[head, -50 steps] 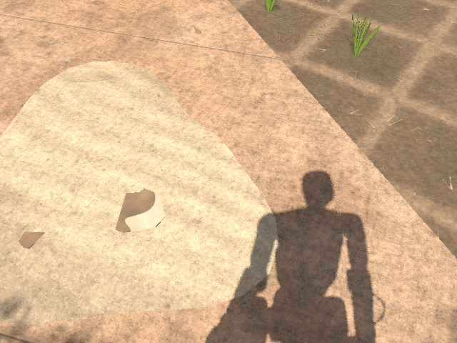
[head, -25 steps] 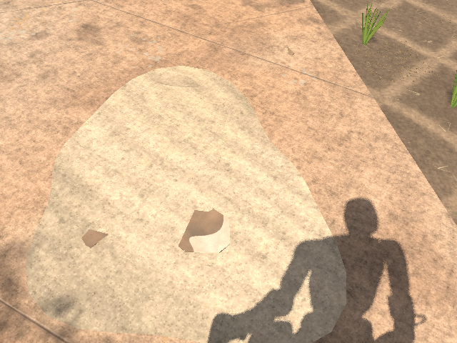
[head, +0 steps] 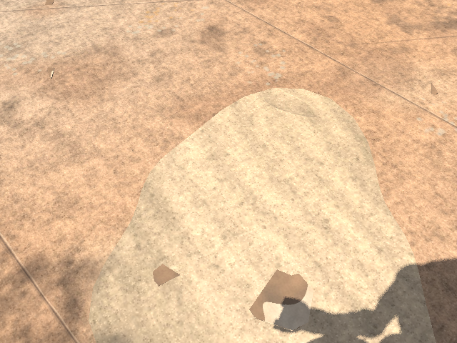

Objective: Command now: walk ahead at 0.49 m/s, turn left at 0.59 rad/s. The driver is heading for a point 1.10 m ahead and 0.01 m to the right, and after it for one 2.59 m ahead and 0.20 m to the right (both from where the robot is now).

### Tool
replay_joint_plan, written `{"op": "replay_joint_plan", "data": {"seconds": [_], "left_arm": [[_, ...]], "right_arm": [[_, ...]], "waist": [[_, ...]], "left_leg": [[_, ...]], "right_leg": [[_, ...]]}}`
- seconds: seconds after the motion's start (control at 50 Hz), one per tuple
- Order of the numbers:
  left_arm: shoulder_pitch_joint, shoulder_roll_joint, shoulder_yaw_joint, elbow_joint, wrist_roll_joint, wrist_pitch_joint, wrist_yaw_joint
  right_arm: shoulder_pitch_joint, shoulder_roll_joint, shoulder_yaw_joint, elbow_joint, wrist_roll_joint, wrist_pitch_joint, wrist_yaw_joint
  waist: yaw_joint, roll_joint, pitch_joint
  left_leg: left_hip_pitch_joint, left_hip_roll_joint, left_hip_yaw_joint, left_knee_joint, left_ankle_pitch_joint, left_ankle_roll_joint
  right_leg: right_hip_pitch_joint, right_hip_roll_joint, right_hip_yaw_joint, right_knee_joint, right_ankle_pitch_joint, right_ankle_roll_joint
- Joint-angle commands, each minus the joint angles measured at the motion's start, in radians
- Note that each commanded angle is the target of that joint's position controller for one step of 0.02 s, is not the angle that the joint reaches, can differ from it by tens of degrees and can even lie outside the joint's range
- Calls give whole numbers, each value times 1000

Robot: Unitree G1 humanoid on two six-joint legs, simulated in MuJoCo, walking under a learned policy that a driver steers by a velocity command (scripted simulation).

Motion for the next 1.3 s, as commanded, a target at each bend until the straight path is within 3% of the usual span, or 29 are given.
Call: {"op": "replay_joint_plan", "data": {"seconds": [0.02, 0.1, 0.2, 0.28, 0.32, 0.36, 0.38, 0.4, 0.42, 0.44, 0.46, 0.48, 0.5, 0.54, 0.6, 0.72, 0.82, 0.88, 0.9, 0.92, 0.94, 0.96, 0.98, 1.0, 1.02, 1.06, 1.12, 1.18, 1.3], "left_arm": [[31, 84, 24, -21, 0, -14, -5], [73, 136, 43, 18, -6, -20, -8], [110, 168, 43, 43, -22, 0, -9], [184, 202, 46, 83, -41, 25, -10], [178, 218, 48, 93, -47, 41, -7], [175, 185, 31, 93, -37, 49, 0], [178, 121, 4, 58, 0, 43, 1], [275, 30, -23, 47, -14, 16, -10], [193, 146, 6, 53, -48, -1, -15], [119, 161, 13, 23, -62, -7, -17], [92, 144, 10, 24, -47, -3, -9], [88, 136, 15, 27, -29, 5, -6], [112, 123, 16, 32, -27, 19, -8], [130, 93, 13, 39, -25, 41, -7], [45, 80, 12, 9, -13, 53, -1], [-147, 50, -3, -44, -19, 37, -21], [-235, 68, -4, -92, -25, 24, -48], [-136, 109, 14, -74, -23, 17, -53], [-1, 141, 35, -33, -20, 18, -46], [179, 201, 57, 12, -15, 20, -35], [297, 304, 82, 32, 2, 25, -30], [306, 231, 60, 38, -14, 26, -33], [225, 183, 44, 28, -22, 25, -32], [144, 150, 34, 8, -21, 26, -30], [82, 121, 25, 1, -14, 26, -32], [43, 88, 16, 2, 2, 17, -37], [73, 120, 24, 28, -4, 4, -29], [126, 139, 28, 52, -9, 13, -11], [218, 159, 28, 92, -23, 31, 2]], "right_arm": [[31, -34, -15, -84, 5, 6, 5], [-57, -23, -6, -141, -12, 14, 4], [-218, -13, 12, -183, -15, -14, 35], [-319, -35, 12, -234, -7, -18, 53], [-282, -64, 0, -237, -12, -21, 56], [-10, -151, -51, -154, -19, -20, 44], [174, -253, -79, -127, -24, -12, 25], [167, -305, -77, -126, -29, -14, 30], [150, -200, -53, -132, -26, -23, 37], [81, -163, -39, -137, -25, -29, 40], [5, -130, -29, -146, -23, -31, 43], [-46, -100, -22, -151, -26, -33, 47], [-66, -84, -19, -150, -32, -38, 47], [-63, -89, -22, -132, -30, -53, 45], [-16, -109, -29, -95, -30, -59, 31], [62, -139, -34, -34, -22, -45, 9], [107, -152, -41, 21, -11, -28, 2], [69, -175, -47, 26, -11, -14, -3], [53, -168, -43, 25, -14, -6, -4], [61, -137, -27, 12, -25, -4, -7], [193, -18, 8, -4, -29, -22, 5], [175, -45, 8, 13, -17, -48, 9], [82, -127, -15, -10, 11, -62, 15], [8, -132, -14, -31, 13, -67, 12], [-33, -123, -16, -37, -4, -64, 6], [5, -96, -22, -25, -16, -37, 0], [-5, -67, -19, -29, -22, -15, -5], [-110, -60, -17, -59, -29, -17, -5], [-304, -27, -1, -106, -17, -35, 21]], "waist": [[1, -109, -47], [9, -70, -13], [56, -69, 15], [80, -98, 41], [36, -121, 16], [-101, -95, -151], [-157, 86, -293], [-68, 286, -406], [-106, 132, -337], [-84, 105, -212], [-48, 28, -156], [-16, 26, -112], [13, 47, -106], [37, 33, -90], [25, 9, -36], [-42, 23, 26], [-55, 35, 58], [11, 64, -11], [80, 55, -91], [145, 5, -224], [107, -248, -379], [123, -288, -448], [116, -219, -281], [89, -136, -181], [57, -86, -105], [2, -124, -76], [-13, -109, -46], [14, -88, -20], [87, -89, 30]], "left_leg": [[-181, 124, -29, -4, 56, -1], [-264, 140, -35, -154, 165, -15], [-198, 106, 58, -479, 364, -10], [-184, 83, 98, -605, 266, 13], [-95, 45, 131, -664, 199, 45], [315, -12, 158, -708, 251, 95], [616, 220, -141, -700, 309, 166], [820, 400, -619, -877, 127, 317], [760, 381, -594, -925, 89, 279], [639, 346, -432, -926, 176, 241], [509, 299, -316, -939, 276, 217], [408, 257, -230, -971, 334, 203], [347, 236, -186, -1005, 350, 196], [301, 221, -128, -1053, 417, 210], [313, 216, -66, -1089, 475, 212], [354, 189, 24, -1113, 379, 167], [494, 253, 11, -1044, 407, 149], [531, 250, 26, -914, 693, 115], [502, 202, 64, -754, 837, 92], [343, 149, 102, -499, 715, 57], [-80, -19, 120, -78, 233, -25], [-225, -67, -38, 79, -208, -22], [-326, -3, -49, 138, -162, -5], [-319, 57, -14, 95, -64, 7], [-277, 97, 6, 25, 10, 6], [-159, 139, 2, -56, 90, 3], [-176, 150, 19, -139, 160, -23], [-265, 152, 27, -301, 304, -46], [-240, 101, 77, -614, 471, -42]], "right_leg": [[166, -288, 265, -268, 23, -170], [170, -304, 158, -310, 133, -202], [195, -256, 24, -295, 163, -165], [304, -311, 42, -250, 142, -144], [343, -326, 34, -165, 288, -122], [236, -242, -54, 181, 503, -64], [-13, -176, -89, 553, 152, -14], [-341, -16, 40, 833, -448, 20], [-445, -68, 141, 925, -426, 5], [-486, -112, 125, 909, -327, -12], [-439, -156, 118, 855, -237, -9], [-390, -181, 120, 793, -181, -3], [-327, -199, 129, 763, -140, 2], [-301, -194, 120, 720, -95, 16], [-386, -192, 122, 585, 16, 39], [-364, -139, 77, 241, 251, 36], [-380, -116, 78, 126, 157, -11], [-199, -60, 27, 94, 61, -55], [-15, -20, -7, 78, 69, -80], [281, -106, 88, 119, 106, -127], [685, -373, 562, 61, -57, -296], [738, -423, 836, -112, -167, -323], [618, -393, 693, -127, -214, -262], [459, -357, 549, -141, -160, -225], [309, -316, 449, -171, -72, -205], [164, -259, 338, -231, 19, -188], [121, -246, 249, -283, 142, -210], [177, -238, 198, -296, 218, -198], [263, -226, 136, -296, 162, -164]]}}
Velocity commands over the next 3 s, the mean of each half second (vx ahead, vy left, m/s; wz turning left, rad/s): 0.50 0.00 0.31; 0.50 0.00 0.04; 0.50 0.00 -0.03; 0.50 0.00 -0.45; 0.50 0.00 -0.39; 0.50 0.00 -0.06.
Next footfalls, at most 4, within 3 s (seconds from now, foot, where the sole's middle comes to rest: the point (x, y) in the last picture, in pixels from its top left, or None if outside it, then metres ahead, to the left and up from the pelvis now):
0.36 left None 0.34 0.18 -0.77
0.92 right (240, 270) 0.69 0.00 -0.77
1.48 left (160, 198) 0.96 0.27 -0.77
2.02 right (233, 140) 1.24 0.01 -0.77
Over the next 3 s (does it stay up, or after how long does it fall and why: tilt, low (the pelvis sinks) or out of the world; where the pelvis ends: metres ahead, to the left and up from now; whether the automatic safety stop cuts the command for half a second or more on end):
stays up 1.63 -0.02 0.00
